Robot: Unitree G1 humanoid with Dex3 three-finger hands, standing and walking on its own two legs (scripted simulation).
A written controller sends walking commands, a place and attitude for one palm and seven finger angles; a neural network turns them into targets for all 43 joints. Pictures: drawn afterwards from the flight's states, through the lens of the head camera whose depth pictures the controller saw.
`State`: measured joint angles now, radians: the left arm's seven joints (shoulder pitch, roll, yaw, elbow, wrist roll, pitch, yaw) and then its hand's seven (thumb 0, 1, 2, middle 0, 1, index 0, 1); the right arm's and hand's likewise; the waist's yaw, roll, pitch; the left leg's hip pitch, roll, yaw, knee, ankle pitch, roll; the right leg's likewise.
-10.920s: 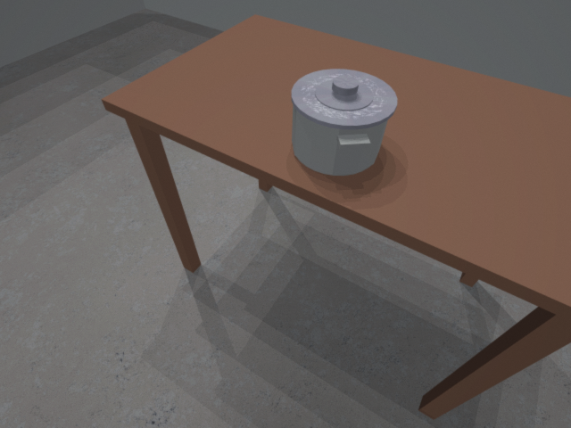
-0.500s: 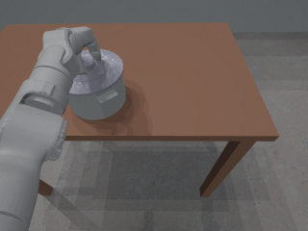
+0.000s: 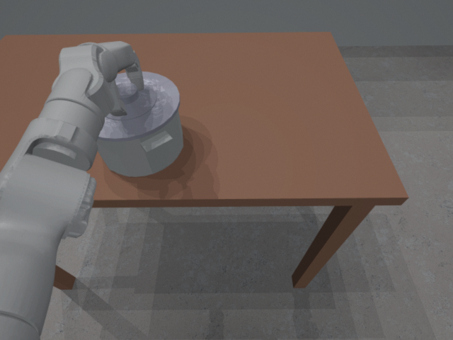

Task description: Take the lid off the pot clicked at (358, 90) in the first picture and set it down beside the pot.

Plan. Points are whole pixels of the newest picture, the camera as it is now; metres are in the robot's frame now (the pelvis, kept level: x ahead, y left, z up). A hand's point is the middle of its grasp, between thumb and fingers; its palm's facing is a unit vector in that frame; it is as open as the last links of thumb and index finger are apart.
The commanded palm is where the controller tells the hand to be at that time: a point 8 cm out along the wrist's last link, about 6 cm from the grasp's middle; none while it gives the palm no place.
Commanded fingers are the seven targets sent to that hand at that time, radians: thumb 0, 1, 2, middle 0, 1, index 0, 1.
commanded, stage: close the fingers and squeeze the knob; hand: left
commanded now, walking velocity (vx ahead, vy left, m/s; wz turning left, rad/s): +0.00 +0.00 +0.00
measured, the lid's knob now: (125, 93) +0.53 +0.15 +0.15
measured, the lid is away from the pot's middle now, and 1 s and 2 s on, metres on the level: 0.00 0.00 0.00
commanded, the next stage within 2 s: lift the lid straight up in 1.26 s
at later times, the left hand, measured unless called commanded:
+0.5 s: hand (117, 92) +0.50 +0.15 +0.18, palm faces -0.39 -0.07 -0.92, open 8.0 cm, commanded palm +0.50 +0.15 +0.24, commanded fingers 0.00 0.35 0.78 -0.70 -1.06 -0.70 -1.06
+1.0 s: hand (116, 94) +0.50 +0.16 +0.18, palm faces -0.38 -0.08 -0.92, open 7.8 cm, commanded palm +0.49 +0.15 +0.24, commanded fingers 0.00 0.55 0.84 -0.78 -1.09 -0.70 -1.04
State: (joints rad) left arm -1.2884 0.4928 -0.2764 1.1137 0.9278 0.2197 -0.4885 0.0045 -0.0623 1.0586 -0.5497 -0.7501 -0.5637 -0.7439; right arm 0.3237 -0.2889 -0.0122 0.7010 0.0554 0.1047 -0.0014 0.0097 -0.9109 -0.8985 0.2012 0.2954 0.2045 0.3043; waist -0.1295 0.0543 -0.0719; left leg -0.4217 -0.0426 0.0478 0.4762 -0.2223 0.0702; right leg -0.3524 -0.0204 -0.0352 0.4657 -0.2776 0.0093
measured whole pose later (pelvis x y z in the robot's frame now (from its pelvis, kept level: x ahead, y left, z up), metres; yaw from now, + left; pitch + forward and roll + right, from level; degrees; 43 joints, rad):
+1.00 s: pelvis +0.00 +0.00 +0.00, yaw +0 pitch +9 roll -1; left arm -1.25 0.50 -0.24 1.07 0.93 0.20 -0.49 0.01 0.28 0.72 -0.65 -1.04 -0.58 -0.96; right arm 0.32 -0.29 -0.01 0.69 0.05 0.10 0.00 0.01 -0.91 -0.90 0.20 0.30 0.20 0.30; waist -0.13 0.05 -0.07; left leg -0.41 -0.04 0.05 0.47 -0.22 0.07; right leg -0.34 -0.02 -0.03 0.45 -0.27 0.01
